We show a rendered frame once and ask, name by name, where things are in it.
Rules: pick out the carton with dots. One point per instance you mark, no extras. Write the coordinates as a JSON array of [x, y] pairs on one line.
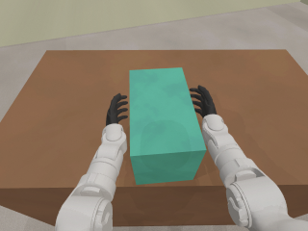
[[166, 143]]

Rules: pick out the pedestal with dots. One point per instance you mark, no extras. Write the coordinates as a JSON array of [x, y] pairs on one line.
[[52, 130]]

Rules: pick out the left robot upper arm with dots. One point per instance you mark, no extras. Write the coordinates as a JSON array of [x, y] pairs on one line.
[[86, 213]]

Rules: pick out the right robot hand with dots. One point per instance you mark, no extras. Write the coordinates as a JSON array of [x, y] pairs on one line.
[[207, 105]]

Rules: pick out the left robot hand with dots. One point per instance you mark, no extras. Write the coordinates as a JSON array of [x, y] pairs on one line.
[[113, 112]]

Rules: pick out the robot left forearm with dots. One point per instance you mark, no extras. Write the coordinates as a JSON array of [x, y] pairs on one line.
[[100, 179]]

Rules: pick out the right robot upper arm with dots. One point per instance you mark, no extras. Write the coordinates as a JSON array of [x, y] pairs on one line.
[[258, 205]]

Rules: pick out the robot right forearm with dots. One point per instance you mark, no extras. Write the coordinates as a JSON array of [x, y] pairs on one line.
[[232, 164]]

